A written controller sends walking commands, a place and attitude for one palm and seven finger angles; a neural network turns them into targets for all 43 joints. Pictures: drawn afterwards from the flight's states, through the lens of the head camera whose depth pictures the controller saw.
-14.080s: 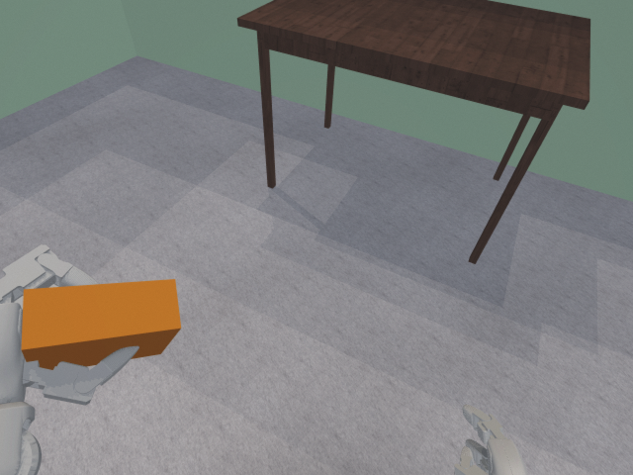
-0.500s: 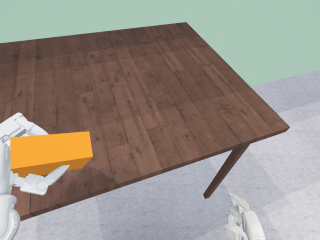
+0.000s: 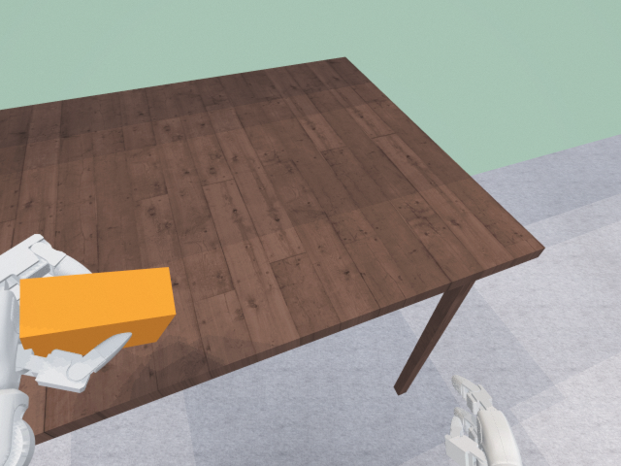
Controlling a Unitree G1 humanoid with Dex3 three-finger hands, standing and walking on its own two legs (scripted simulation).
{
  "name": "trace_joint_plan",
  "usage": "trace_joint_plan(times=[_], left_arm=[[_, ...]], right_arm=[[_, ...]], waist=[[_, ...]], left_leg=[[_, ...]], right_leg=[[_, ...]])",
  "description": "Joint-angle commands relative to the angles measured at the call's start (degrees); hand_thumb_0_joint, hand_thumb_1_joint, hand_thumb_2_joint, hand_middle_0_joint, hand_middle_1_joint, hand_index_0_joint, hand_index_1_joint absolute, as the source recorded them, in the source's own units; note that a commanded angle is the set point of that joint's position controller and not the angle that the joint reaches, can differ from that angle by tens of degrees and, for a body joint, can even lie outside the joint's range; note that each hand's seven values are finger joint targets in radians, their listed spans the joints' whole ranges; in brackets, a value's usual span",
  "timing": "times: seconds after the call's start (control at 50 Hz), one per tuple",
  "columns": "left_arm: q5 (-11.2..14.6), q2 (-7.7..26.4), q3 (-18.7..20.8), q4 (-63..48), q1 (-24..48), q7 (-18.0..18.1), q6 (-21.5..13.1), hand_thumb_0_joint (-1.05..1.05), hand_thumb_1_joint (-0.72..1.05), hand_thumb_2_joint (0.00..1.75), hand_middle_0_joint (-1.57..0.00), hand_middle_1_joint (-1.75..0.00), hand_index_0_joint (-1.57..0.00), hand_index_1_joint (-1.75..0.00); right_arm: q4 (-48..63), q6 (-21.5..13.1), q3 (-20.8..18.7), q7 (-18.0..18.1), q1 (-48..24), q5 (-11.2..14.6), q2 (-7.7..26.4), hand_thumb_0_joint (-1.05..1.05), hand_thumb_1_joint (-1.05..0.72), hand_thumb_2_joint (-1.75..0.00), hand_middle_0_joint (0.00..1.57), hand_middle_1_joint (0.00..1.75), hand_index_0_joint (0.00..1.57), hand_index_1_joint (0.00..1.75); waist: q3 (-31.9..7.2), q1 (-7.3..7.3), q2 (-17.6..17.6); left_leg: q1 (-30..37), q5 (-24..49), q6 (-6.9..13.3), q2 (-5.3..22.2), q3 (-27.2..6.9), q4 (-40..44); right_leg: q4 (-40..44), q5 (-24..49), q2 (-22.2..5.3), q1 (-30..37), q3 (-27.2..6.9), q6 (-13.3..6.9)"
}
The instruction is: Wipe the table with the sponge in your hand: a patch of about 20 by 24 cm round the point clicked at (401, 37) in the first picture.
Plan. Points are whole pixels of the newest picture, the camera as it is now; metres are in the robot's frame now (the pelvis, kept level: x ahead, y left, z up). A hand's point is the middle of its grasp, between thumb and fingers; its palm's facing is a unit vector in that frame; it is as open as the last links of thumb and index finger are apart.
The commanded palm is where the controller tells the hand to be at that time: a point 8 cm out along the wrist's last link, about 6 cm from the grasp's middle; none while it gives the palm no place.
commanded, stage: shuffle to correct the standing spot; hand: left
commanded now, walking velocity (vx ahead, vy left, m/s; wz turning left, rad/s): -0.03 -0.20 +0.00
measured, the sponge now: (121, 313) +0.23 +0.21 +0.14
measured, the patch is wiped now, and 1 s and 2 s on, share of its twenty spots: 0.00 0.00 0.00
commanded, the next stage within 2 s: come to a stop and stand still in 0.48 s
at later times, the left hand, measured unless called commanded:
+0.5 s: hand (125, 314) +0.21 +0.19 +0.17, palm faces +0.35 -0.86 -0.38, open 9.0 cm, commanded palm +0.16 +0.23 +0.17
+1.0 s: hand (119, 334) +0.20 +0.20 +0.15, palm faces +0.40 -0.82 -0.42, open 9.0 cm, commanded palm +0.15 +0.23 +0.17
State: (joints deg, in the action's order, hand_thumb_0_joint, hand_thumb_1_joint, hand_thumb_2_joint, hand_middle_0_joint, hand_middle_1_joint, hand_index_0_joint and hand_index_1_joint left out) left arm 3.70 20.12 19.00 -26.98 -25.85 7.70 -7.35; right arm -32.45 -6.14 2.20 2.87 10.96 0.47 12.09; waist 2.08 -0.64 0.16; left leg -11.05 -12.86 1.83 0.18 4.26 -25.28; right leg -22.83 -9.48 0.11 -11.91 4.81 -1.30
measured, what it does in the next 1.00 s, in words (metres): stands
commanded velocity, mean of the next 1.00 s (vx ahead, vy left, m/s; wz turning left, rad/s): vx -0.01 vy -0.09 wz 0.00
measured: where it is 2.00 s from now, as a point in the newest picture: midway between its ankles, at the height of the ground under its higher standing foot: outside the picture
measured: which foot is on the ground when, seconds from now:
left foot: down 0.00-1.00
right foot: down 0.00-1.00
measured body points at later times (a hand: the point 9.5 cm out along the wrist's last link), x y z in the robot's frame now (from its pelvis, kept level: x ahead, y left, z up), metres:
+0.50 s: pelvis +0.00 -0.04 +0.00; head +0.01 -0.04 +0.45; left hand +0.19 +0.24 +0.19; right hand +0.18 -0.26 -0.08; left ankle +0.01 +0.09 -0.74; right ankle +0.03 -0.10 -0.74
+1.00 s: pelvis +0.00 -0.05 +0.00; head +0.01 -0.07 +0.45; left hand +0.17 +0.24 +0.18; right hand +0.18 -0.28 -0.10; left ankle +0.01 +0.09 -0.74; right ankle +0.03 -0.10 -0.74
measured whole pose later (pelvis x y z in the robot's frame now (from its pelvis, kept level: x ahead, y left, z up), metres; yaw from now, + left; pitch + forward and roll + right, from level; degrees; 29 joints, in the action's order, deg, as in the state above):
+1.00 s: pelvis +0.00 -0.05 +0.00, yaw +1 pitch -1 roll +0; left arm 5.4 20.1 18.6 -25.9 -28.9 7.8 -5.2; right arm -34.2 -4.1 0.2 3.0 10.4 1.8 14.7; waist 2.8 -0.6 4.2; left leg -12.3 -13.0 -0.6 3.5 1.3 -26.8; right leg -22.4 -9.7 3.6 -11.8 7.3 -5.0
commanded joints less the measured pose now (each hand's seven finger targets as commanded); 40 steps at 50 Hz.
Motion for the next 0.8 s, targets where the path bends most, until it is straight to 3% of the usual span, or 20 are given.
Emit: trace_joint_plan(times=[0.0, 0.02, 0.1, 0.12, 0.2, 0.22, 0.26, 0.3, 0.32, 0.4, 0.42, 0.5, 0.52, 0.58, 0.6, 0.62, 0.64, 0.7, 0.72, 0.78], left_arm=[[0.42, 10.31, 7.56, -11.52, 4.01, 0.87, -3.26, 0.00, 0.10, 1.30, -1.20, -1.60, -1.20, -1.60], [0.68, 7.31, 4.82, -10.80, 4.68, 0.44, -3.39, 0.00, 0.10, 1.30, -1.20, -1.60, -1.20, -1.60], [0.43, 9.57, 6.33, -11.04, 6.24, 0.56, -2.84, 0.00, 0.10, 1.30, -1.20, -1.60, -1.20, -1.60], [0.52, 7.53, 4.44, -10.93, 6.61, 0.31, -3.12, 0.00, 0.10, 1.30, -1.20, -1.60, -1.20, -1.60], [0.40, 10.50, 6.51, -14.70, 7.64, 0.67, -3.24, 0.00, 0.10, 1.30, -1.20, -1.60, -1.20, -1.60], [0.59, 8.58, 4.92, -14.84, 7.50, 0.48, -3.52, 0.00, 0.10, 1.30, -1.20, -1.60, -1.20, -1.60], [0.82, 9.60, 6.04, -15.48, 6.57, 0.49, -3.68, 0.00, 0.10, 1.30, -1.20, -1.60, -1.20, -1.60], [0.90, 11.73, 8.19, -15.73, 4.15, 0.69, -3.30, 0.00, 0.10, 1.30, -1.20, -1.60, -1.20, -1.60], [1.30, 9.27, 6.29, -15.47, 3.85, 0.32, -3.43, 0.00, 0.10, 1.30, -1.20, -1.60, -1.20, -1.60], [1.78, 10.62, 8.00, -14.13, 0.94, 0.06, -2.63, 0.00, 0.10, 1.30, -1.20, -1.60, -1.20, -1.60], [2.05, 9.09, 6.54, -13.36, 0.92, -0.25, -2.63, 0.00, 0.10, 1.30, -1.20, -1.60, -1.20, -1.60], [2.34, 10.95, 7.76, -13.80, 1.71, -0.25, -1.78, 0.00, 0.10, 1.30, -1.20, -1.60, -1.20, -1.60], [2.57, 9.17, 6.23, -12.83, 2.01, -0.40, -1.75, 0.00, 0.10, 1.30, -1.20, -1.60, -1.20, -1.60], [2.73, 10.52, 7.10, -13.90, 2.24, -0.31, -1.37, 0.00, 0.10, 1.30, -1.20, -1.60, -1.20, -1.60], [2.40, 12.04, 8.24, -13.98, 2.02, 0.35, -1.15, 0.00, 0.10, 1.30, -1.20, -1.60, -1.20, -1.60], [2.42, 10.15, 6.94, -13.13, 1.36, 0.49, -1.25, 0.00, 0.10, 1.30, -1.20, -1.60, -1.20, -1.60], [2.28, 10.32, 6.95, -13.96, 1.44, 0.65, -1.19, 0.00, 0.10, 1.30, -1.20, -1.60, -1.20, -1.60], [1.66, 12.41, 8.49, -14.61, -0.57, 1.48, -1.26, 0.00, 0.10, 1.30, -1.20, -1.60, -1.20, -1.60], [1.71, 10.43, 7.05, -14.19, -0.97, 1.39, -1.47, 0.00, 0.10, 1.30, -1.20, -1.60, -1.20, -1.60], [1.91, 11.14, 8.31, -13.09, -2.22, 1.37, -1.63, 0.00, 0.10, 1.30, -1.20, -1.60, -1.20, -1.60]], right_arm=[[9.13, -2.62, -2.96, 0.82, -6.77, 0.45, 6.78, 0.00, -0.90, -0.90, 0.20, 0.30, 0.20, 0.30], [8.92, -2.29, -2.69, 0.64, -5.98, 0.04, 6.60, 0.00, -0.90, -0.90, 0.20, 0.30, 0.20, 0.30], [9.41, -2.23, -2.88, 0.44, -7.22, 0.49, 6.46, 0.00, -0.90, -0.90, 0.20, 0.30, 0.20, 0.30], [9.22, -1.92, -2.74, 0.26, -6.30, 0.07, 6.31, 0.00, -0.90, -0.90, 0.20, 0.30, 0.20, 0.30], [9.87, -2.19, -2.94, -0.05, -7.40, 0.47, 6.16, 0.00, -0.90, -0.90, 0.20, 0.30, 0.20, 0.30], [9.71, -1.96, -2.73, -0.16, -6.62, -0.03, 6.05, 0.00, -0.90, -0.90, 0.20, 0.30, 0.20, 0.30], [10.13, -2.17, -3.21, -0.26, -6.10, 0.18, 6.06, 0.00, -0.90, -0.90, 0.20, 0.30, 0.20, 0.30], [10.28, -1.95, -3.14, -0.30, -6.97, 0.41, 5.89, 0.00, -0.90, -0.90, 0.20, 0.30, 0.20, 0.30], [10.09, -1.67, -3.01, -0.35, -6.09, 0.01, 5.76, 0.00, -0.90, -0.90, 0.20, 0.30, 0.20, 0.30], [10.19, -1.36, -3.49, -0.34, -6.28, 0.69, 6.03, 0.00, -0.90, -0.90, 0.20, 0.30, 0.20, 0.30], [9.91, -1.01, -3.31, -0.39, -5.65, 0.25, 6.08, 0.00, -0.90, -0.90, 0.20, 0.30, 0.20, 0.30], [10.02, -0.95, -3.52, -0.15, -6.40, 0.98, 6.08, 0.00, -0.90, -0.90, 0.20, 0.30, 0.20, 0.30], [9.51, -0.83, -3.39, -0.19, -5.50, 0.62, 6.12, 0.00, -0.90, -0.90, 0.20, 0.30, 0.20, 0.30], [9.89, -1.20, -3.87, -0.07, -5.55, 0.93, 6.22, 0.00, -0.90, -0.90, 0.20, 0.30, 0.20, 0.30], [9.47, -1.28, -3.58, 0.04, -6.49, 1.29, 6.28, 0.00, -0.90, -0.90, 0.20, 0.30, 0.20, 0.30], [8.79, -1.21, -3.45, 0.00, -5.59, 0.91, 6.15, 0.00, -0.90, -0.90, 0.20, 0.30, 0.20, 0.30], [9.03, -1.45, -3.72, 0.00, -5.64, 1.24, 6.44, 0.00, -0.90, -0.90, 0.20, 0.30, 0.20, 0.30], [8.30, -1.48, -3.48, 0.22, -6.75, 1.36, 6.94, 0.00, -0.90, -0.90, 0.20, 0.30, 0.20, 0.30], [8.09, -1.33, -3.43, 0.19, -6.19, 1.01, 6.84, 0.00, -0.90, -0.90, 0.20, 0.30, 0.20, 0.30], [8.38, -1.33, -3.79, 0.36, -6.43, 1.29, 7.08, 0.00, -0.90, -0.90, 0.20, 0.30, 0.20, 0.30]], waist=[[-7.65, 0.21, 2.07], [-6.79, 0.45, 1.35], [-5.91, 0.27, 2.71], [-5.82, 0.41, 2.17], [-6.94, 0.20, 6.20], [-6.91, 0.28, 5.79], [-7.48, 0.22, 6.73], [-8.37, 0.06, 5.33], [-8.36, 0.31, 3.56], [-8.42, 0.46, 4.04], [-7.88, 0.57, 3.18], [-7.29, 0.70, 2.01], [-6.95, 0.83, 0.60], [-7.37, 0.71, 0.17], [-7.45, 0.61, 1.77], [-7.98, 0.75, 0.97], [-7.94, 0.65, 1.81], [-8.60, 0.26, 3.30], [-8.63, 0.43, 2.21], [-8.51, 0.15, 0.15]], left_leg=[[1.56, 5.88, -1.50, 7.18, -8.31, 6.35], [0.48, 4.94, -1.43, 7.72, -8.38, 6.95], [-0.07, 0.76, -1.20, 8.55, -8.84, 8.07], [-0.97, 0.17, -0.91, 8.81, -8.60, 8.03], [-0.39, -0.89, -0.95, 9.02, -8.89, 7.81], [-1.18, -0.73, -0.78, 9.23, -9.00, 7.95], [-1.37, 0.46, -0.78, 9.53, -8.96, 7.19], [0.02, 2.38, -0.88, 9.30, -8.38, 6.08], [-0.41, 3.24, -0.72, 9.36, -7.93, 5.52], [0.16, 4.44, -0.82, 9.26, -6.94, 4.04], [-0.96, 2.91, -0.65, 9.36, -6.71, 4.01], [-0.50, 0.30, -0.53, 8.57, -5.41, 1.95], [-1.07, -0.65, -0.46, 8.40, -5.12, 1.33], [-0.48, -1.56, -0.43, 7.32, -4.09, -1.62], [0.37, -1.35, -0.26, 6.57, -4.11, -2.37], [-0.19, -1.18, -0.19, 6.01, -3.87, -3.70], [-0.32, -0.70, -0.18, 5.32, -4.00, -4.66], [-1.08, 2.62, -0.08, 5.10, -5.09, -4.08], [-1.26, 3.55, 0.01, 5.08, -5.16, -3.72], [-1.69, 4.98, -0.05, 4.92, -5.36, -3.22]], right_leg=[[2.75, 4.94, -4.71, 2.69, -6.44, 0.21], [2.94, 4.19, -4.25, 2.34, -5.56, 0.41], [3.19, 1.11, -3.95, 1.36, -6.30, 0.54], [3.43, 1.23, -3.63, 1.78, -5.63, 0.56], [2.81, 0.62, -3.70, 1.76, -6.32, 0.22], [2.79, 1.25, -3.29, 2.30, -5.69, 0.19], [2.31, 2.23, -3.57, 2.95, -5.85, 0.17], [2.35, 3.24, -3.82, 2.83, -6.19, 0.03], [2.69, 4.31, -3.68, 3.06, -5.75, 0.11], [2.58, 5.11, -4.44, 2.43, -6.91, -0.08], [3.24, 4.21, -4.22, 2.28, -6.70, 0.03], [4.72, 1.37, -5.46, 0.48, -9.05, -0.31], [5.46, -0.03, -5.36, 0.04, -8.78, -0.35], [7.45, -2.72, -7.16, -0.98, -11.48, -0.59], [8.86, -4.46, -8.21, -1.58, -13.02, -0.67], [10.04, -5.35, -8.94, -0.77, -13.54, -0.53], [10.85, -5.16, -9.70, -0.55, -14.98, -0.02], [9.83, 0.27, -10.73, 2.67, -14.35, 0.92], [9.09, 2.28, -10.34, 3.58, -12.81, 0.98], [8.31, 6.75, -10.37, 5.28, -12.48, 2.16]])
